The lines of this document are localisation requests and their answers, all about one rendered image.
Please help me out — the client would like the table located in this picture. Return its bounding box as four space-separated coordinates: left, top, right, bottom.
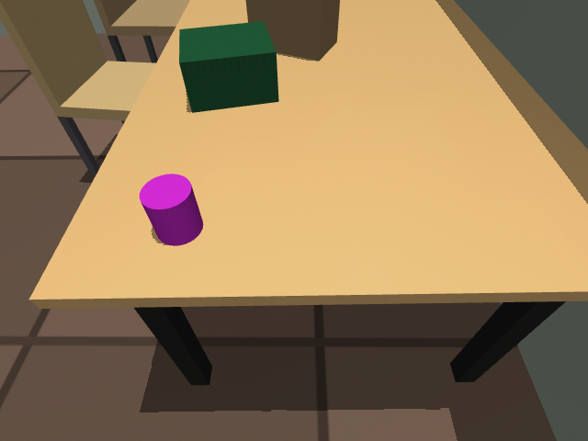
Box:
29 0 588 385

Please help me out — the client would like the chair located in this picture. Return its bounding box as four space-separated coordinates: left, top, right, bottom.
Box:
94 0 190 63
0 0 156 178

